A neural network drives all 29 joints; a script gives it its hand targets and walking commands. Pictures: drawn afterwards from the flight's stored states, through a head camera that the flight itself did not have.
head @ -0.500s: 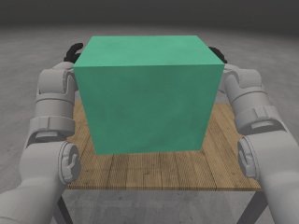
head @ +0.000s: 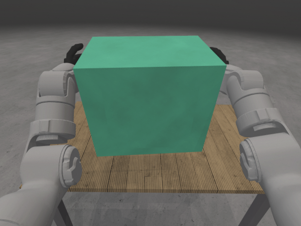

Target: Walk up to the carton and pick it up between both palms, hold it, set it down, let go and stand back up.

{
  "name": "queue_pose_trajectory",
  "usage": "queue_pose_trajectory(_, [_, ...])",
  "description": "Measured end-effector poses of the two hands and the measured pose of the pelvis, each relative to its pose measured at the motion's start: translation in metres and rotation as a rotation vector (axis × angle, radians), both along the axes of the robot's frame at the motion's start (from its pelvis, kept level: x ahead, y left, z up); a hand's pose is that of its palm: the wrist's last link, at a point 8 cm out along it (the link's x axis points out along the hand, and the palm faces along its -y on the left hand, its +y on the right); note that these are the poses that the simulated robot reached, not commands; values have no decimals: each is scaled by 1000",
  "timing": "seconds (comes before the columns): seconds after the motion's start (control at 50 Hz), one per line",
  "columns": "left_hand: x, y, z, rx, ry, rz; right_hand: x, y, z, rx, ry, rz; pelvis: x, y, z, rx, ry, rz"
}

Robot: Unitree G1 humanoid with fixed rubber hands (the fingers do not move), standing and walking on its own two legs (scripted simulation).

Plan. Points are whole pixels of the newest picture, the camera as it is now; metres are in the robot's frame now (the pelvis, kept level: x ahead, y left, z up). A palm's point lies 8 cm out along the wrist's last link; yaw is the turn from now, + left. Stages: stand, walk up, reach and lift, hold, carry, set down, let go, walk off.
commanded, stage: hold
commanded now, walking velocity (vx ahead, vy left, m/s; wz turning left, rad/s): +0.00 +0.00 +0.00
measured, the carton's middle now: (148, 95) +0.36 +0.00 +0.26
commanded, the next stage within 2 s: none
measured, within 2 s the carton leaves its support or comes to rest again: neither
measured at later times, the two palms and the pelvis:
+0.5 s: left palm (72, 73) +0.37 +0.18 +0.31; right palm (219, 75) +0.37 -0.18 +0.31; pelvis +0.00 +0.00 +0.00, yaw +0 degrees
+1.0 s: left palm (72, 71) +0.37 +0.18 +0.32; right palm (220, 74) +0.37 -0.18 +0.31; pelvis +0.00 +0.00 +0.00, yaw +0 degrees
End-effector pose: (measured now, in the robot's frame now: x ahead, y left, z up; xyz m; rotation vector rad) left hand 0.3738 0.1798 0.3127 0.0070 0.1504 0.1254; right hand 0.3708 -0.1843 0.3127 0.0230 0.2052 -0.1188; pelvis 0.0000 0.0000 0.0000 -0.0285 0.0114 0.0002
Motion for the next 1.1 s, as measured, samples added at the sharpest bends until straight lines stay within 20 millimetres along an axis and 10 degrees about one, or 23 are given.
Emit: queue_pose_trajectory(1.1, [-1, 0, 1, 4, 4, -3, -2, 0, 0, 3, 9, -2, -2, 0, 0, 0, 0, 2])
